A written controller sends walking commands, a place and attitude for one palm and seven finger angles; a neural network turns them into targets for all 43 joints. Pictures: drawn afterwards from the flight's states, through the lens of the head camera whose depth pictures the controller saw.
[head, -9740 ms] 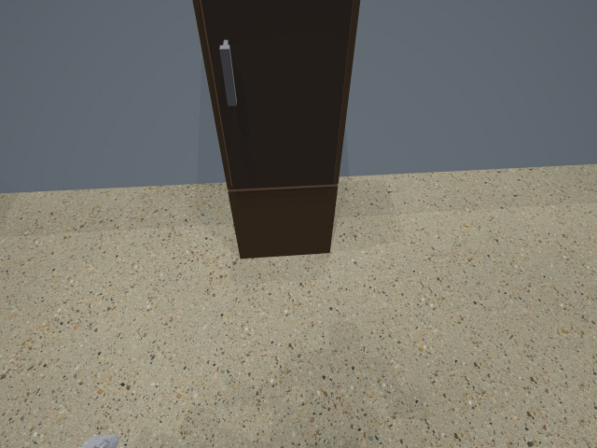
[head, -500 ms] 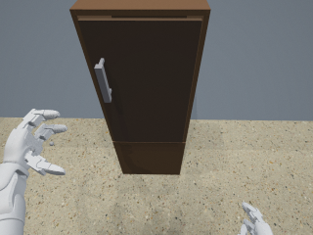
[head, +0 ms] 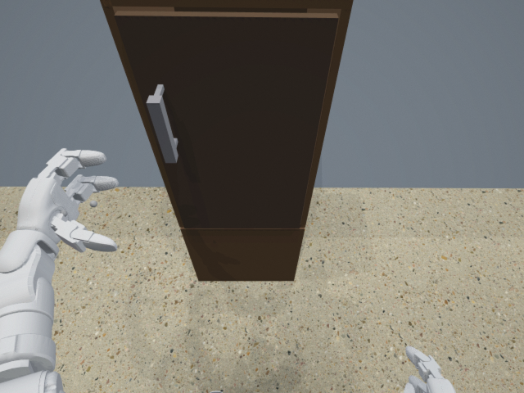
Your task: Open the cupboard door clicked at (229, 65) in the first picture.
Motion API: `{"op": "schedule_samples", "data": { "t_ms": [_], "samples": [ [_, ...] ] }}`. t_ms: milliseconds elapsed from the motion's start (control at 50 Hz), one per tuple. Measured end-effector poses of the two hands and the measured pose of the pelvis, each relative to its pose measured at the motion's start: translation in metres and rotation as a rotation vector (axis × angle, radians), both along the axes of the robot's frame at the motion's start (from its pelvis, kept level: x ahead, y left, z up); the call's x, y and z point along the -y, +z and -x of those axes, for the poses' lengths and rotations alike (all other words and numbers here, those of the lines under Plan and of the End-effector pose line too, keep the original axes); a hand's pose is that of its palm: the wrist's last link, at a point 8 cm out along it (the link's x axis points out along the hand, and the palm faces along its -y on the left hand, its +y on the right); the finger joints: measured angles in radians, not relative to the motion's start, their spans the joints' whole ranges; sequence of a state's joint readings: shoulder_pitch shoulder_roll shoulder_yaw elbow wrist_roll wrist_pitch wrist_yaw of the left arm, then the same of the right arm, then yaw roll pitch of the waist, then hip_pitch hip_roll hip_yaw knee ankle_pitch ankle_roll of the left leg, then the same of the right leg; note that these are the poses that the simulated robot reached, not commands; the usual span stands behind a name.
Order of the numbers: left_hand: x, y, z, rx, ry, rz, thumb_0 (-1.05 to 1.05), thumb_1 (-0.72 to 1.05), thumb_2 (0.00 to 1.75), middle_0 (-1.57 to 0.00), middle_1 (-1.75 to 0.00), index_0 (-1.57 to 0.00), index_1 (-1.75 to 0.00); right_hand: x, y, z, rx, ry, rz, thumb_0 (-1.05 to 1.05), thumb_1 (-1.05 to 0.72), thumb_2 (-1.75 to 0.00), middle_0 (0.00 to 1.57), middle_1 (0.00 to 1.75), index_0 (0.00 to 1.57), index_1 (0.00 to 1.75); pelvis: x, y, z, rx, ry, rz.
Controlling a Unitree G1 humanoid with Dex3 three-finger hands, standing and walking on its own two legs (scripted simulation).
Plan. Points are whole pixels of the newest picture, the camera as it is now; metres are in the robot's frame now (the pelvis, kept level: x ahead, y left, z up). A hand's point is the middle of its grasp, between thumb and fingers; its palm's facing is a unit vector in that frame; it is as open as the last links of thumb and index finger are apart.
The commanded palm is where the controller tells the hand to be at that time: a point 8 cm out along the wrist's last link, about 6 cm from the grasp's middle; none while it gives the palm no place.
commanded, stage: move the hooked fingers beside the handle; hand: left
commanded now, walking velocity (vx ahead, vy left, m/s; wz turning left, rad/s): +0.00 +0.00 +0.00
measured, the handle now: (165, 125) +0.56 +0.21 +0.08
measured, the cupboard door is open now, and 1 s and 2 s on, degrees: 0 0 0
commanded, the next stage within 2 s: slide the fingers in behind the handle in 2.00 s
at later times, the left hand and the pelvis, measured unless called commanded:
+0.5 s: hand (110, 172) +0.42 +0.27 +0.10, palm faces +0.04 -1.00 +0.01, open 14.0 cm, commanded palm +0.39 +0.32 +0.10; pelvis +0.01 +0.01 -0.01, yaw -1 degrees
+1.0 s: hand (114, 147) +0.48 +0.28 +0.10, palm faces +0.03 -1.00 +0.01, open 14.0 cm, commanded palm +0.47 +0.33 +0.09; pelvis +0.00 +0.01 -0.02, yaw -2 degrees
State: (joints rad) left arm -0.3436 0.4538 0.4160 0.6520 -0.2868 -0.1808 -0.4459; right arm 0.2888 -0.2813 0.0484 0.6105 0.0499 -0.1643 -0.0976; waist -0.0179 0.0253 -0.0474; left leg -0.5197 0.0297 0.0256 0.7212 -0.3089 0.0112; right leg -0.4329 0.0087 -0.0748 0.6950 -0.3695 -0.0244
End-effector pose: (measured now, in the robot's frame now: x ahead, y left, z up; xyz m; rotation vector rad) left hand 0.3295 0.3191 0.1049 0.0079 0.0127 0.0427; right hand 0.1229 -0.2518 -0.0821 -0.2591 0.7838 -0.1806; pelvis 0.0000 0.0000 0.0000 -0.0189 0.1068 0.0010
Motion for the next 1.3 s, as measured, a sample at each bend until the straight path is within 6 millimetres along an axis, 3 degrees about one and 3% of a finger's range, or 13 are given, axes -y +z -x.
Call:
{"op": "schedule_samples", "data": {
  "t_ms": [240, 600, 1000, 1300],
  "samples": [
    [-0.006, -0.004, -0.029, -0.003, 0.003, 0.0, -0.02, -0.5, 0.3, -0.3, -1.2, -0.3, -1.2, 0.002, -0.011, 0.031, -0.133, -0.053, 0.012, 0.01, -0.91, -0.9, 0.2, 0.3, 0.2, 0.3, -0.007, -0.002, -0.005, -0.035, -0.007, 0.006],
    [-0.003, -0.005, -0.078, -0.003, 0.006, 0.011, -0.02, -0.5, 0.3, -0.3, -1.2, -0.3, -1.2, 0.002, -0.018, 0.055, -0.238, -0.099, 0.021, 0.01, -0.91, -0.9, 0.2, 0.3, 0.2, 0.3, -0.011, -0.008, -0.005, -0.084, -0.017, 0.013],
    [-0.013, -0.007, -0.128, -0.011, -0.008, 0.023, -0.02, -0.5, 0.3, -0.3, -1.2, -0.3, -1.2, 0.01, -0.025, 0.115, -0.447, -0.187, 0.071, 0.0, -0.91, -0.9, 0.2, 0.3, 0.2, 0.3, -0.013, -0.019, -0.001, -0.166, -0.023, 0.031],
    [-0.014, -0.009, -0.173, -0.016, -0.014, 0.012, -0.02, -0.5, 0.3, -0.3, -1.2, -0.3, -1.2, -0.005, -0.024, 0.151, -0.586, -0.251, 0.065, 0.0, -0.91, -0.9, 0.2, 0.3, 0.2, 0.3, -0.022, -0.024, -0.008, -0.236, -0.041, 0.042]
  ]
}}
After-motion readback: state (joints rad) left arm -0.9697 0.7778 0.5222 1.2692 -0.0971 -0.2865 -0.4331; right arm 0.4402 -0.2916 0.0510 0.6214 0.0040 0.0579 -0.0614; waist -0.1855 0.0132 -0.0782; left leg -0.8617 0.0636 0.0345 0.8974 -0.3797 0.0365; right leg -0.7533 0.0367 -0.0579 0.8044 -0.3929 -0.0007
